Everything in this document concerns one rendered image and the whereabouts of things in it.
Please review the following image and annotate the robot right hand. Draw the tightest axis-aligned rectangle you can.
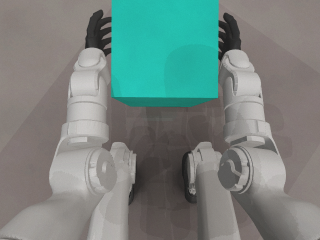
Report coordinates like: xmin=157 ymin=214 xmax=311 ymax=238
xmin=218 ymin=12 xmax=241 ymax=61

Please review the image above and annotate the left robot upper arm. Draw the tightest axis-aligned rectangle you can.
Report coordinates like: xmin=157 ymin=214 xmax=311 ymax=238
xmin=0 ymin=147 xmax=118 ymax=240

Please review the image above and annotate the right robot forearm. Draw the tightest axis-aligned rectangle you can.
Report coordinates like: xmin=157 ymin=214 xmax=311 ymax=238
xmin=218 ymin=49 xmax=282 ymax=159

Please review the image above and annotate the right robot upper arm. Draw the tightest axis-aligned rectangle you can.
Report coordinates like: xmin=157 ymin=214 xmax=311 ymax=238
xmin=217 ymin=145 xmax=320 ymax=240

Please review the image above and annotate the carton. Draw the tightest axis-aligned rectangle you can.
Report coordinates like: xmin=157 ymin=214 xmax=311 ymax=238
xmin=111 ymin=0 xmax=219 ymax=107

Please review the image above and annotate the left robot thigh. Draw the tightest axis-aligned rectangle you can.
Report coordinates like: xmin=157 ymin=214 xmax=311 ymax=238
xmin=86 ymin=148 xmax=136 ymax=240

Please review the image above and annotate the robot left hand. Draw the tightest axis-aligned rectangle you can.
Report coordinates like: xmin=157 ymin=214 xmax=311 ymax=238
xmin=85 ymin=9 xmax=112 ymax=57

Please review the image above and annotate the left robot forearm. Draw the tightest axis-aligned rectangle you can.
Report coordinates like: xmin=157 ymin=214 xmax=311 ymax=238
xmin=49 ymin=47 xmax=111 ymax=183

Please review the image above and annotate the left robot foot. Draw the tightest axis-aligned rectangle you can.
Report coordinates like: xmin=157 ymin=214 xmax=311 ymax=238
xmin=128 ymin=162 xmax=137 ymax=205

